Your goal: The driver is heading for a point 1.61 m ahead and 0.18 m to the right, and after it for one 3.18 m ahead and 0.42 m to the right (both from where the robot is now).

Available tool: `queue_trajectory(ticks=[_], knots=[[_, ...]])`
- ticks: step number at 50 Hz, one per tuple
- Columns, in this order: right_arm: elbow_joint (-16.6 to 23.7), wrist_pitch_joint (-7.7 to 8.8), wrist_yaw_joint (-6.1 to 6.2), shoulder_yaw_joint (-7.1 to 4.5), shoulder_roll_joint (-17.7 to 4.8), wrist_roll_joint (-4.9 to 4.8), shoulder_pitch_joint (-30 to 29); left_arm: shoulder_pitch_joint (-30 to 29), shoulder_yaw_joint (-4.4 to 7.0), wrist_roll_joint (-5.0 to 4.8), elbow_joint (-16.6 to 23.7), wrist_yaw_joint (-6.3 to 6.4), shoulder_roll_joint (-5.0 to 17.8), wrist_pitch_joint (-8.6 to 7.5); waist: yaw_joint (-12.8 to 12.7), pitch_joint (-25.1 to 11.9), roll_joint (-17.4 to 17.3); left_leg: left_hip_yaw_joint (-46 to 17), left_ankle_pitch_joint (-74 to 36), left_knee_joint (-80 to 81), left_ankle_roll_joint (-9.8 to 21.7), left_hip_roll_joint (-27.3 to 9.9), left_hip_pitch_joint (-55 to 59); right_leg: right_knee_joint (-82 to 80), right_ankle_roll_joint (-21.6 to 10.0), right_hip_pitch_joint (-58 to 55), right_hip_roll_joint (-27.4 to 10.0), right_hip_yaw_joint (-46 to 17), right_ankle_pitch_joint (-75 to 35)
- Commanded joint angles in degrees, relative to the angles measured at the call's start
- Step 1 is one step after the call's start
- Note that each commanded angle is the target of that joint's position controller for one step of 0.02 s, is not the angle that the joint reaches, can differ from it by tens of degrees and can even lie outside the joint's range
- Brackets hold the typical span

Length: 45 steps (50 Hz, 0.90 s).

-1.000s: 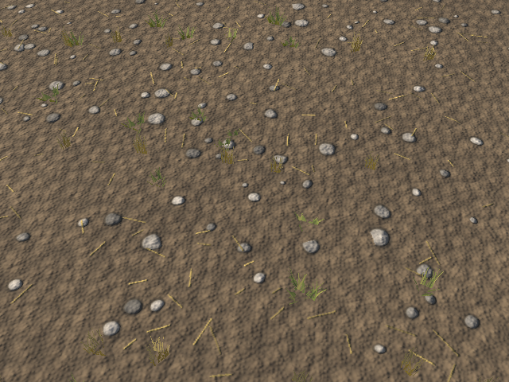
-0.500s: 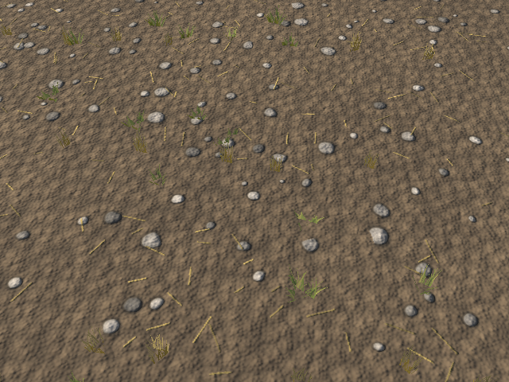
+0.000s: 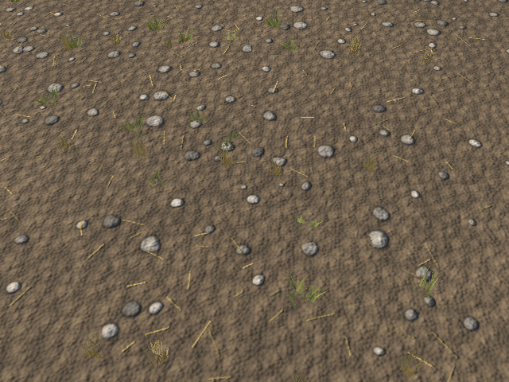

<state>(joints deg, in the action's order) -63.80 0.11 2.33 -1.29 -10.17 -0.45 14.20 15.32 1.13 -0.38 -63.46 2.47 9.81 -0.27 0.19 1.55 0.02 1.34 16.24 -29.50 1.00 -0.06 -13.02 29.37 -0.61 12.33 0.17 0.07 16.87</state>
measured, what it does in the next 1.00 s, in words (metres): walks ahead: left foot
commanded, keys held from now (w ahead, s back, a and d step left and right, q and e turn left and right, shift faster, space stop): w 1.00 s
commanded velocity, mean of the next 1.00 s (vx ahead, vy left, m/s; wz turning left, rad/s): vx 0.41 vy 0.00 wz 0.00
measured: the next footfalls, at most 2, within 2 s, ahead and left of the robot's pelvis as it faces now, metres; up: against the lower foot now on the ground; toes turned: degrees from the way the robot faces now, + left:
left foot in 0.66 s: +0.45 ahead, +0.09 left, +0.00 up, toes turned +2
right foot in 1.22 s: +0.76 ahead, -0.16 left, +0.00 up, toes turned -3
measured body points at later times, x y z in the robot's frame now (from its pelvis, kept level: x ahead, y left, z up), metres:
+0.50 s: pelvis +0.15 -0.03 +0.00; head +0.17 -0.05 +0.45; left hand +0.04 +0.19 -0.13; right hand +0.33 -0.27 -0.12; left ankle +0.30 +0.12 -0.68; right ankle +0.02 -0.12 -0.74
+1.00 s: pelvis +0.44 +0.00 +0.01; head +0.46 +0.00 +0.46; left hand +0.61 +0.26 -0.10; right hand +0.43 -0.25 -0.13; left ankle +0.41 +0.09 -0.74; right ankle +0.60 -0.18 -0.66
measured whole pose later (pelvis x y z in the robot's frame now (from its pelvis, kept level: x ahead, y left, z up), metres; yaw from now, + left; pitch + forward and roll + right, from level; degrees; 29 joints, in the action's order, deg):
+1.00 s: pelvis +0.44 +0.00 +0.01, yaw +0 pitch +2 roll +2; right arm -59.1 5.7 -0.6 -2.3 -12.9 0.0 20.4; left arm 6.5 3.9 -0.5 -50.7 1.0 14.5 -5.1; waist 3.4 -0.6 2.1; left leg 3.5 9.9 -12.7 4.3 4.8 -4.6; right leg 49.2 -1.0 41.6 -9.1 -2.6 0.8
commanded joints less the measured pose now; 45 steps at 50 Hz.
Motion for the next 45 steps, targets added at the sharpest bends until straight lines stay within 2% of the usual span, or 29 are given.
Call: queue_trajectory(ticks=[1,3,5,6,7,9,10,11,12,13,14,15,16,17,19,24,27,29,31,32,33,34,35,36,37,38,39,41,45], knots=[[1.29,0.46,0.39,-1.51,-7.06,-0.71,3.77,3.02,1.26,-0.59,1.64,0.35,5.95,-0.58,0.34,5.10,-1.38,-4.21,25.93,7.09,4.60,-2.25,-4.47,-3.17,-3.95,8.10,0.35,-0.20,22.08],[1.31,2.06,0.00,-1.90,-7.70,-1.22,6.70,1.46,1.02,-0.92,3.17,-0.23,4.35,-2.41,1.52,7.23,-3.70,-11.66,29.25,9.73,7.65,-7.11,-2.86,0.85,-4.64,13.51,-0.59,-0.68,19.73],[0.56,3.27,-0.60,-2.80,-10.00,-1.35,10.75,-0.41,0.81,-1.05,4.57,-1.23,2.31,-4.07,2.33,5.69,-9.08,-24.15,31.35,15.98,12.19,-15.35,2.01,10.48,-4.25,17.08,0.69,3.16,9.94],[0.99,3.60,-0.76,-2.93,-10.38,-1.18,10.33,-1.35,0.91,-1.18,5.15,-1.65,2.48,-4.56,2.00,6.06,-9.46,-28.88,30.66,18.35,13.91,-18.29,0.08,13.60,-5.04,16.31,-0.09,2.44,7.91],[2.04,3.87,-0.87,-2.85,-10.27,-0.91,8.31,-1.01,1.12,-1.30,5.29,-1.93,2.85,-4.91,0.76,6.14,-8.67,-29.05,28.86,18.94,13.86,-18.75,-2.00,14.45,-5.97,14.64,-0.75,1.80,8.64],[4.61,4.02,-1.25,-2.79,-10.74,-1.74,1.93,4.00,1.17,-1.65,3.84,-2.16,2.10,-5.45,-3.50,6.59,-8.64,-21.60,24.12,16.58,10.59,-15.27,-8.55,3.07,-7.64,4.17,-0.64,2.78,8.40],[5.96,3.86,-1.36,-2.71,-10.28,-2.03,-1.36,8.55,1.77,-1.57,1.75,-1.98,3.10,-5.50,-5.76,6.47,-6.60,-14.89,18.50,12.30,7.80,-10.73,-13.91,-3.09,-7.40,-5.42,0.42,3.14,4.70],[7.36,4.16,-1.47,-2.29,-8.52,-1.89,-3.92,15.25,2.91,-1.13,-0.55,-1.78,6.30,-5.37,-7.84,4.57,-0.41,-7.75,9.48,0.64,4.62,-5.96,-20.27,-6.25,-7.82,-14.26,-3.62,-4.00,3.22],[9.54,5.21,-1.57,-1.55,-5.17,-1.75,-5.00,24.01,4.78,-1.28,-2.14,-1.98,13.01,-5.48,-9.69,1.04,15.63,2.75,4.87,-20.49,0.87,1.39,-30.20,-15.95,-13.25,-23.57,-15.66,-25.01,7.29],[10.56,6.34,-1.53,-1.71,-5.95,-1.85,-6.09,24.81,4.21,-0.12,-1.69,-2.64,12.58,-6.23,-9.01,1.19,15.82,-1.81,13.51,-33.58,1.43,2.11,-37.87,-19.43,-17.64,-24.17,-22.89,-39.43,5.53],[10.14,6.90,-1.97,-1.99,-6.86,-2.45,-4.94,20.01,2.90,0.33,-0.27,-2.64,8.63,-6.85,-5.60,3.75,8.02,-5.37,10.37,-40.55,2.92,-1.32,-41.96,-17.88,-16.57,-23.65,-22.55,-35.32,2.34],[9.38,7.07,-2.50,-1.95,-6.63,-2.56,-3.49,16.21,2.32,0.24,1.21,-2.87,7.10,-7.09,-3.68,3.76,5.29,-5.49,5.05,-42.00,3.99,-3.16,-42.77,-17.46,-14.41,-22.98,-19.95,-28.32,-1.92],[9.29,7.28,-2.65,-2.26,-7.01,-1.87,-3.86,13.68,2.03,0.06,2.18,-3.19,7.13,-6.93,-2.66,3.65,2.90,-4.87,0.41,-39.86,4.42,-4.79,-42.43,-18.08,-12.46,-21.92,-17.97,-22.73,-7.29],[9.47,7.27,-2.79,-2.79,-7.71,-1.35,-4.82,12.96,1.47,0.03,2.54,-3.28,5.94,-6.45,-2.16,3.60,2.79,-4.06,-2.56,-37.03,4.38,-6.02,-40.79,-18.20,-10.60,-20.83,-16.11,-17.66,-14.84],[9.75,6.68,-3.52,-2.73,-6.00,-1.25,-5.77,14.78,0.72,0.37,2.42,-2.83,4.25,-5.39,-2.08,2.75,4.55,-1.72,-5.82,-33.03,3.27,-6.23,-37.11,-18.84,-9.18,-18.26,-13.20,-11.10,-22.58],[15.46,5.96,-3.96,-0.83,-2.79,-1.10,-20.08,15.27,1.06,0.54,3.70,-1.20,8.64,-5.28,-4.09,6.60,4.37,2.97,-17.31,-9.97,1.09,-2.51,-26.88,-23.64,-9.01,-7.20,-10.11,-4.49,-22.63],[17.50,5.91,-4.49,-0.77,-4.74,-1.64,-23.76,17.33,1.69,-0.40,2.76,-1.24,9.67,-5.68,-4.12,7.97,5.83,2.72,-19.12,-3.62,2.44,-1.78,-24.00,-24.55,-9.24,-9.87,-12.17,-3.87,-23.27],[18.64,6.21,-4.95,-1.15,-6.36,-1.66,-24.26,16.92,2.00,-0.58,2.49,-1.39,9.77,-5.53,-2.74,6.97,5.86,2.27,-17.98,-1.00,4.34,-1.28,-22.83,-21.55,-8.21,-15.14,-13.60,-2.83,-31.21],[17.81,6.47,-5.04,-2.43,-9.06,-1.43,-19.05,15.50,2.62,-0.18,2.87,-1.30,11.18,-4.92,0.88,1.27,8.27,3.75,-14.57,-1.48,6.25,1.47,-14.84,-13.49,-6.87,-19.81,-14.39,-1.77,-51.72],[15.69,6.41,-4.84,-3.60,-11.11,-1.55,-11.09,14.46,2.77,0.14,3.16,-1.30,11.41,-4.28,5.04,-3.88,9.22,4.71,-13.38,-1.72,7.58,3.35,-5.14,-4.39,-5.96,-19.49,-13.34,-0.39,-60.36],[12.53,6.03,-4.40,-4.86,-13.47,-1.63,-0.69,12.49,2.59,0.39,4.14,-1.45,11.34,-4.00,9.89,-9.41,9.12,2.44,-14.69,-1.92,9.34,1.48,10.10,8.11,-4.33,-11.81,-11.30,0.47,-58.30],[10.45,5.45,-3.67,-5.91,-18.31,-0.64,9.56,12.67,1.62,1.57,5.84,-1.80,8.73,-4.27,11.57,-18.17,-0.79,-14.08,-11.28,-2.53,12.87,-11.67,28.11,28.26,-2.97,3.14,-6.08,2.17,-32.16],[9.64,5.57,-4.37,-5.32,-18.27,0.58,10.68,20.93,-0.49,0.06,5.07,-2.87,-0.23,-5.70,5.62,-27.49,-16.12,-44.00,2.32,8.33,22.33,-23.95,41.71,47.04,-0.95,21.61,4.11,-5.10,14.82],[9.88,5.82,-4.47,-4.16,-13.24,-0.04,6.84,14.99,1.07,-1.66,5.54,-3.06,6.25,-7.29,6.99,-20.26,-10.25,-43.69,6.60,13.34,18.74,-20.70,35.39,52.81,-2.74,27.45,0.91,-9.75,13.87],[10.96,6.11,-4.42,-3.33,-10.60,-0.55,0.72,8.55,1.88,-2.70,7.81,-2.92,9.07,-7.89,5.40,-10.57,-7.18,-33.33,2.42,14.58,16.02,-18.93,25.06,52.24,-3.56,30.07,-1.89,-6.99,8.41],[12.06,6.60,-4.67,-2.74,-9.31,-0.27,-4.35,5.42,2.10,-2.26,8.70,-2.20,9.45,-7.94,2.89,-6.76,-0.04,-26.16,-5.73,16.24,14.56,-17.25,14.65,49.37,-3.57,26.59,-5.12,-5.83,2.77],[12.10,6.97,-5.01,-2.28,-7.77,0.46,-6.46,4.79,2.82,-1.39,8.79,-1.60,9.25,-7.39,0.74,-4.56,1.01,-20.64,-10.56,17.54,13.60,-15.07,7.34,46.45,-3.41,23.35,-6.91,-5.17,0.01],[10.76,7.11,-5.14,-1.80,-6.54,0.90,-5.93,7.81,2.88,-1.03,8.80,-1.34,6.45,-5.77,-2.16,-3.59,-2.31,-15.25,-10.89,20.65,13.25,-12.45,0.91,42.40,-3.38,18.77,-8.94,-5.29,-1.66],[8.96,7.07,-3.50,-2.30,-10.17,0.80,-1.41,0.46,3.36,-0.20,12.22,-0.90,7.27,-4.62,-1.77,0.92,-2.70,-10.64,-12.66,24.23,14.12,-11.85,-2.08,32.29,-0.78,25.48,-10.58,-3.72,-8.16]])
